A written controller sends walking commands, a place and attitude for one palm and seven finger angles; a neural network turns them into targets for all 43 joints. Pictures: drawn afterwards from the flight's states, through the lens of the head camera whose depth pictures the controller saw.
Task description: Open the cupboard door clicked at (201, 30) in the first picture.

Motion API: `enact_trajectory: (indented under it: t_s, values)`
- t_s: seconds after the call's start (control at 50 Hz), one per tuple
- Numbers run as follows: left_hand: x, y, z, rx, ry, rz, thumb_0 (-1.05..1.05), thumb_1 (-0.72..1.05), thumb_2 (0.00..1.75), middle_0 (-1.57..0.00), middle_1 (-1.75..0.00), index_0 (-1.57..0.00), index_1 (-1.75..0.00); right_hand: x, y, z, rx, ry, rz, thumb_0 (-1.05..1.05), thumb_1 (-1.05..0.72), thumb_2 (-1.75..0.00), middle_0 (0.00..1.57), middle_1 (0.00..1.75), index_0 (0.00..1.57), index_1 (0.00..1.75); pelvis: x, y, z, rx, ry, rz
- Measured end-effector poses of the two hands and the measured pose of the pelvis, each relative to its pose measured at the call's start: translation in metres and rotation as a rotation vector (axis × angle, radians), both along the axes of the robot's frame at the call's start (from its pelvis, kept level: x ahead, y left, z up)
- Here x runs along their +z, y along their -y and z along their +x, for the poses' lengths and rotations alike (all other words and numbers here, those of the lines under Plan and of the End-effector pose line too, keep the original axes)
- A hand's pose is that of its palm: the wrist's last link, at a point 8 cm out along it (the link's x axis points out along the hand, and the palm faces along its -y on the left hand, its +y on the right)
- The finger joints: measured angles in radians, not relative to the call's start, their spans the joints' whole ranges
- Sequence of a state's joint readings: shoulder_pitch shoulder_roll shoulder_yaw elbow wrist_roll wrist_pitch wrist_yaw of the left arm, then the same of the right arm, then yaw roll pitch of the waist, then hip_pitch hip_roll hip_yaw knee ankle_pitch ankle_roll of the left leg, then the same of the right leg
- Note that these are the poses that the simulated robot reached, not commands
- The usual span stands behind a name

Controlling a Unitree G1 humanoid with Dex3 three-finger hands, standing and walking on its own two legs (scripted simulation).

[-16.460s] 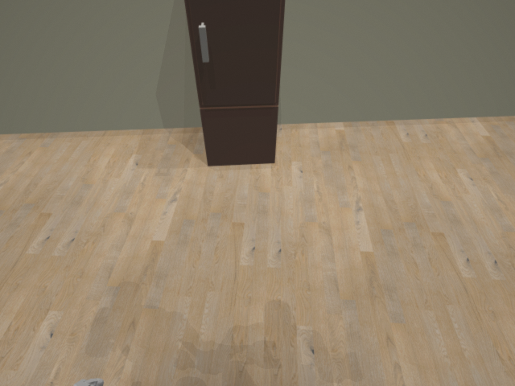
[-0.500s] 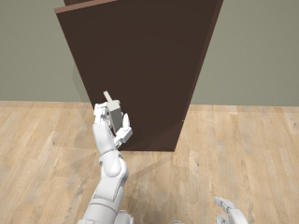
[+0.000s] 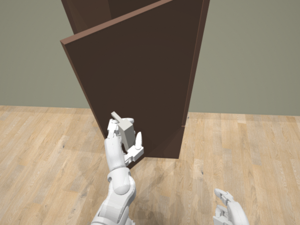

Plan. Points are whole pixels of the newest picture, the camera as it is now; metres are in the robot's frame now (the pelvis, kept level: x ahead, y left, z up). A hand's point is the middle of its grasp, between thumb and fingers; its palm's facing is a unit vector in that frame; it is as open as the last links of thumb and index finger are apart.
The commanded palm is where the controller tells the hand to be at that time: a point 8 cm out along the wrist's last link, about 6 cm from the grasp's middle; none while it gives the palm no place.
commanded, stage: open thumb and fingers to let go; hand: left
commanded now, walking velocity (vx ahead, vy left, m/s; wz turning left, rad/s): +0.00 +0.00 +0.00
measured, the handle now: (123, 133) +0.36 +0.09 +0.04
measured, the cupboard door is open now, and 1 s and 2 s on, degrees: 46 47 47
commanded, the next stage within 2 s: slide the hand sideways off the handle in 0.68 s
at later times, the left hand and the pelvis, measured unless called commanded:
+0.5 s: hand (135, 146) +0.32 +0.05 +0.05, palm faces +0.32 -0.95 -0.03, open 14.0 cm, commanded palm +0.27 +0.09 +0.04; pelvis -0.01 +0.00 +0.00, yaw +0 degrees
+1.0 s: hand (131, 158) +0.28 +0.06 +0.05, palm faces -0.17 -0.98 -0.01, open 16.3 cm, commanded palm +0.26 +0.10 +0.04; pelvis -0.02 +0.04 -0.01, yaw -1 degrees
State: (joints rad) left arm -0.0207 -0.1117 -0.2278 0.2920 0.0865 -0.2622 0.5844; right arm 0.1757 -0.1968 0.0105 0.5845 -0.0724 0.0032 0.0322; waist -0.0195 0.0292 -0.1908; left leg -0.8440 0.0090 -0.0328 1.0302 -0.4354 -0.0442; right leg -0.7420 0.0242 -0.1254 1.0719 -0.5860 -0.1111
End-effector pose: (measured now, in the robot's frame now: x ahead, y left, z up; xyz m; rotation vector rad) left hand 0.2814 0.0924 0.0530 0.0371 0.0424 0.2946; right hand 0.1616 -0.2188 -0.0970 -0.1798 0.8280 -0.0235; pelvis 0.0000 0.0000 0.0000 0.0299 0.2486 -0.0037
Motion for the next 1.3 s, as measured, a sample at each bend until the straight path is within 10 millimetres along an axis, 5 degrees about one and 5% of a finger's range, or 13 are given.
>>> enact_trajectory:
  t_s: [0.12, 0.26, 0.5, 0.74, 0.82, 0.98, 1.14, 1.3]
  values:
    - [-0.002, -0.001, -0.004, 0.032, 0.005, 0.001, -0.01, 0.41, 0.7, -0.34, -1.28, -0.35, -1.3, -0.011, 0.014, -0.024, -0.028, -0.051, 0.002, 0.01, -0.9, -0.9, 0.2, 0.3, 0.2, 0.3, -0.001, 0.007, -0.004, -0.001, -0.008, 0.011]
    - [-0.003, 0.005, -0.004, 0.022, 0.024, 0.006, 0.0, 0.05, 0.54, -0.32, -1.24, -0.33, -1.26, -0.021, 0.019, -0.041, -0.047, -0.086, 0.006, 0.01, -0.9, -0.9, 0.2, 0.3, 0.2, 0.3, -0.003, 0.009, -0.007, -0.005, -0.016, 0.016]
    - [-0.003, -0.003, -0.003, 0.029, 0.023, -0.01, -0.01, -0.43, 0.33, -0.28, -1.05, -0.28, -1.05, -0.016, 0.01, -0.031, -0.041, -0.058, 0.009, 0.01, -0.9, -0.9, 0.2, 0.3, 0.2, 0.3, -0.002, 0.004, -0.007, -0.011, -0.017, 0.013]
    - [-0.004, -0.001, -0.005, -0.048, 0.033, -0.002, -0.02, -0.5, 0.31, -0.24, -0.57, -0.24, -0.57, -0.005, -0.009, -0.012, -0.027, 0.001, -0.003, 0.01, -0.9, -0.9, 0.2, 0.3, 0.2, 0.3, -0.003, -0.013, -0.007, -0.012, -0.01, -0.007]
    - [-0.004, -0.005, -0.005, -0.067, 0.034, 0.0, -0.02, -0.5, 0.3, -0.29, -0.5, -0.26, -0.52, -0.004, -0.018, -0.011, -0.017, 0.006, 0.001, 0.01, -0.9, -0.9, 0.2, 0.3, 0.2, 0.3, -0.003, -0.018, -0.009, -0.011, -0.006, -0.013]
    - [-0.006, -0.021, -0.011, -0.467, 0.068, -0.01, -0.02, -0.5, 0.3, -0.21, -0.37, -0.13, -0.38, -0.006, -0.026, -0.028, -0.052, -0.004, 0.013, 0.01, -0.9, -0.9, 0.2, 0.3, 0.2, 0.3, -0.008, -0.034, -0.016, -0.014, 0.006, -0.03]
    - [-0.003, -0.02, -0.026, -0.427, 0.08, -0.079, -0.02, -0.5, 0.3, -0.14, -0.31, -0.14, -0.32, 0.0, -0.034, -0.047, -0.082, -0.027, 0.004, 0.01, -0.9, -0.9, 0.2, 0.3, 0.2, 0.3, -0.007, -0.049, -0.015, -0.041, 0.005, -0.033]
    - [-0.007, -0.035, -0.041, -0.427, 0.08, -0.05, -0.02, -0.5, 0.3, -0.14, -0.3, -0.14, -0.3, 0.003, -0.045, -0.041, -0.08, -0.017, -0.003, 0.01, -0.9, -0.9, 0.2, 0.3, 0.2, 0.3, -0.011, -0.058, -0.015, -0.049, 0.009, -0.042]
